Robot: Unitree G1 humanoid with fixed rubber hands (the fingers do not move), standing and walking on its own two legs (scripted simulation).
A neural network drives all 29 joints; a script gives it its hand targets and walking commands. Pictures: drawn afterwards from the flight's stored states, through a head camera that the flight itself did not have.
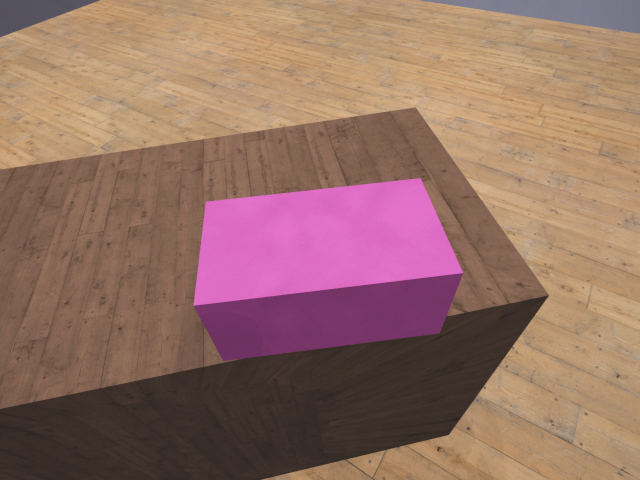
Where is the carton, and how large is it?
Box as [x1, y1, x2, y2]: [193, 178, 462, 360]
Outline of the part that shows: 420,178 206,202 193,305 223,360 438,333 440,331 461,277 462,271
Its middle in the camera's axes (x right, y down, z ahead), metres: +0.00 +0.04 +0.55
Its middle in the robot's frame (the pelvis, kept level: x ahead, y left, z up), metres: +0.38 +0.02 +0.04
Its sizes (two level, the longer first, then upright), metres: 0.307 0.171 0.144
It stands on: a pedestal, 0.74 m high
